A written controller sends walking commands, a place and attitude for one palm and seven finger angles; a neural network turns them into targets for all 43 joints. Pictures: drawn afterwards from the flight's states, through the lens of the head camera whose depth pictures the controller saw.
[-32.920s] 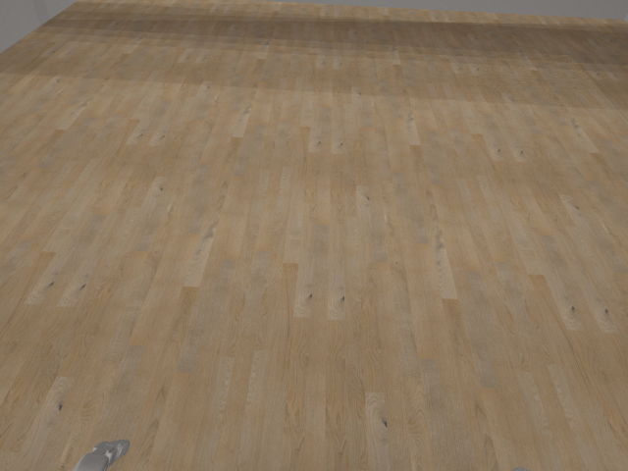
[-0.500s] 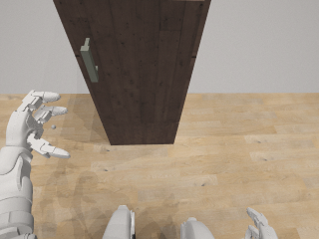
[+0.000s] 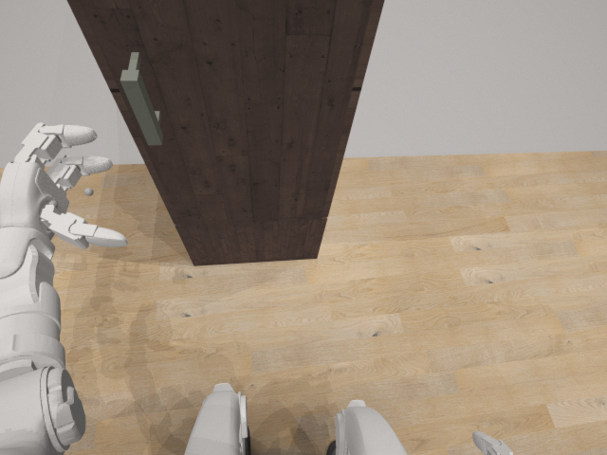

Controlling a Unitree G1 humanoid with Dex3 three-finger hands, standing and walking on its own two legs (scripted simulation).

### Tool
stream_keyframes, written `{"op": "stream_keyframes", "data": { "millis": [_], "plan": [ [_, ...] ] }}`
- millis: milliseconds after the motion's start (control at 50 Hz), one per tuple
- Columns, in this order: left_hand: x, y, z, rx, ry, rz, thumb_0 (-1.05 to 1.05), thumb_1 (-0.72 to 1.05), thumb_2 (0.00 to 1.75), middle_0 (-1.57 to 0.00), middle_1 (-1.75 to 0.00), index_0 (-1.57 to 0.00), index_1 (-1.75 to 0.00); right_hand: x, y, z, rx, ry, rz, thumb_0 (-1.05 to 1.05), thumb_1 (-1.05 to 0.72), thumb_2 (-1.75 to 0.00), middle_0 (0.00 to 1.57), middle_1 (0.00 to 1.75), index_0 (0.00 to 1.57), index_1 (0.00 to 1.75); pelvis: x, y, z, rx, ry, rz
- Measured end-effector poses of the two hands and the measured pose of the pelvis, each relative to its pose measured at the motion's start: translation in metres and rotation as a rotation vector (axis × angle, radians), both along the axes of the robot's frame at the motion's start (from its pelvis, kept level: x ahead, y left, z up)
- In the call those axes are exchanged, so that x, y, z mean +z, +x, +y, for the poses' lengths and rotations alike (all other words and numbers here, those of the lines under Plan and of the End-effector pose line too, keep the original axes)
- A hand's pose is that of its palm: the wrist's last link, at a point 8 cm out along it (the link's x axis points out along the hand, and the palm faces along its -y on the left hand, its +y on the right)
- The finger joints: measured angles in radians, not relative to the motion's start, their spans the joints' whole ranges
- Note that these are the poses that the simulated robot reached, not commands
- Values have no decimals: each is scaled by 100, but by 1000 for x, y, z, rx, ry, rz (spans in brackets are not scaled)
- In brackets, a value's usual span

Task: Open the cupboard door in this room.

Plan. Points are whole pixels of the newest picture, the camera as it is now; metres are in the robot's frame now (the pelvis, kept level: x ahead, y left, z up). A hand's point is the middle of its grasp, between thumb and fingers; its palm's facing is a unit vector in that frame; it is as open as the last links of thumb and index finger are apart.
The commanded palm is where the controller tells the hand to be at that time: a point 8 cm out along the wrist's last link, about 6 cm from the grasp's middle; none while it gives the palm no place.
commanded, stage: move the hooked fingers beside the handle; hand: left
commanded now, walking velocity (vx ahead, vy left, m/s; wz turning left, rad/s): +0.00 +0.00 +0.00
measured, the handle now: (145, 101) +0.59 +0.23 +0.05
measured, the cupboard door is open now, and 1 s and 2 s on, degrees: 0 0 0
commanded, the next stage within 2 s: slide the fingers in behind the handle in 1.52 s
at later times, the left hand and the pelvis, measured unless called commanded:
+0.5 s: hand (100, 148) +0.49 +0.27 +0.06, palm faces +0.08 -1.00 -0.03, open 13.9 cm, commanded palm +0.48 +0.31 +0.05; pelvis -0.01 +0.00 -0.01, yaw -1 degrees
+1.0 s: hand (108, 128) +0.54 +0.28 +0.05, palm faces +0.08 -1.00 -0.04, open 13.8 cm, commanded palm +0.53 +0.30 +0.05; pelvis -0.01 +0.01 -0.03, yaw -3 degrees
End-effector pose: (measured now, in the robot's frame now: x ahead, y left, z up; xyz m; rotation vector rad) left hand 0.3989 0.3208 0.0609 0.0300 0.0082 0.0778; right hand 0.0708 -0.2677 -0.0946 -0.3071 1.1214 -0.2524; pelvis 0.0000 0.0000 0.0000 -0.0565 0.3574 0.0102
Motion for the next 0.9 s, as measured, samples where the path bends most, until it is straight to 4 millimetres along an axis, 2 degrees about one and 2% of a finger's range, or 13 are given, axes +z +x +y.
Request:
{"op": "stream_keyframes", "data": {
  "millis": [340,660,800,900],
  "plan": [
    [0,46,-2,1,1,-3,-1,-49,30,-30,-120,-30,-120,-11,-39,-1,-57,-5,137,1,-91,-90,20,30,20,30,-10,-4,2,-13,-9,47],
    [3,89,5,-3,-4,3,-1,-50,30,-30,-120,-30,-120,-12,-79,-1,-99,-40,245,1,-91,-90,20,30,20,30,-21,-11,5,-19,-30,97],
    [-1,112,3,-13,-10,10,-1,-49,30,-30,-120,-30,-120,-16,-92,5,-112,-47,289,1,-91,-90,20,30,20,30,-29,-13,9,-22,-41,131],
    [-8,117,3,-14,-6,19,-1,-49,30,-30,-120,-31,-121,-18,-98,13,-122,-28,317,1,-91,-90,20,30,20,30,-30,-12,12,-31,-42,145]
  ]
}}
